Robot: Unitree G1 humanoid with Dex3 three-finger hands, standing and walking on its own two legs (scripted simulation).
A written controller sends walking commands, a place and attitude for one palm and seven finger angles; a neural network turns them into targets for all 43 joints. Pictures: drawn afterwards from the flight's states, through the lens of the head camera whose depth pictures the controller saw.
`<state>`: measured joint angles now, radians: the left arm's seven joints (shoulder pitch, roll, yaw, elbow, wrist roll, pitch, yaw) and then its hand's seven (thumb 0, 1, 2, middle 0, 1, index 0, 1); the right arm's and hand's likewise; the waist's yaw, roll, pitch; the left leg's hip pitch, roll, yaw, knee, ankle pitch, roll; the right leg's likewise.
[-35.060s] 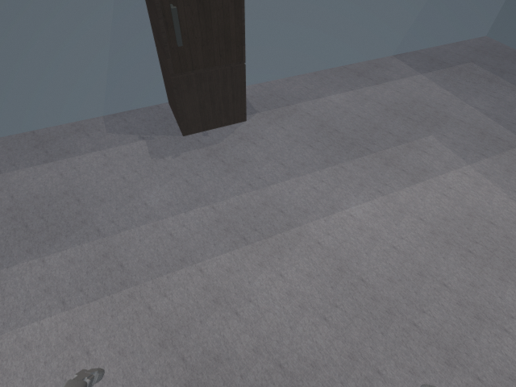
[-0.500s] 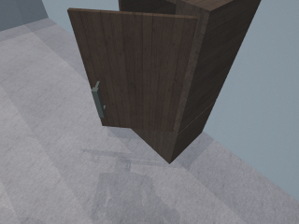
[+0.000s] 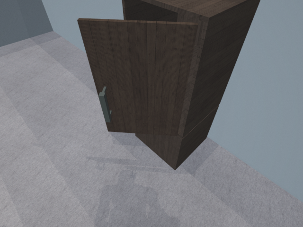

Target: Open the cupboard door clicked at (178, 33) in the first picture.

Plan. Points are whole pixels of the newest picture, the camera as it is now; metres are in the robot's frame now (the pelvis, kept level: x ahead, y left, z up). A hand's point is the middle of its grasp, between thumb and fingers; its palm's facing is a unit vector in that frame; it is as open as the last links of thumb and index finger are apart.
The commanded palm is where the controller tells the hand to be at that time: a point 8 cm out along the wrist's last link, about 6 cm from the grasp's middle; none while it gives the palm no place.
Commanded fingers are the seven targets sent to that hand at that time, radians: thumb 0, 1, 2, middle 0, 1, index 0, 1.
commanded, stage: look again from close up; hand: left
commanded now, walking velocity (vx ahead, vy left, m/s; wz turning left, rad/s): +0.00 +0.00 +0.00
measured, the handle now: (106, 104) +0.62 +0.24 -0.10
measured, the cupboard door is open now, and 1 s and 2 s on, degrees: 41 41 41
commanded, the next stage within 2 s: shuffle to correct the standing spot in 0.18 s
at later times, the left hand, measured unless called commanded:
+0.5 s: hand out of the picture -0.03 +0.19 -0.18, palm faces +0.06 -0.98 -0.17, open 7.3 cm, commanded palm none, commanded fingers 0.00 0.90 0.90 -0.20 -0.30 -0.20 -0.30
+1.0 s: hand (86, 223) +0.17 +0.21 -0.17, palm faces +0.01 -0.97 -0.23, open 7.3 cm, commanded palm none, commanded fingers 0.00 0.90 0.90 -0.20 -0.30 -0.20 -0.30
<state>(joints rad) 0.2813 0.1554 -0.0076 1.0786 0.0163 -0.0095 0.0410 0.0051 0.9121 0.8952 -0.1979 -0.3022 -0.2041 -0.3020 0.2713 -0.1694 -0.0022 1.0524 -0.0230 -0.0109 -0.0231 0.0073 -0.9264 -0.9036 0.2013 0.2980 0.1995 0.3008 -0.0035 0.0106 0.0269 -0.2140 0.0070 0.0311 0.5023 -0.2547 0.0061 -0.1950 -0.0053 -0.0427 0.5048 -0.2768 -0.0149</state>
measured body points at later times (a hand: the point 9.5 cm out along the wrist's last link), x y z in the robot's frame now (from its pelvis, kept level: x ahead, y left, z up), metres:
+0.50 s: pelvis +0.00 +0.02 +0.00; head +0.00 +0.03 +0.45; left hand -0.03 +0.24 -0.17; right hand +0.00 -0.21 -0.16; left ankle +0.01 +0.11 -0.74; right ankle +0.00 -0.11 -0.74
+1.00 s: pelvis +0.09 +0.03 -0.01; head +0.12 +0.03 +0.44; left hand +0.17 +0.27 -0.16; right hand +0.03 -0.17 -0.17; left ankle +0.01 +0.12 -0.73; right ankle +0.13 -0.08 -0.74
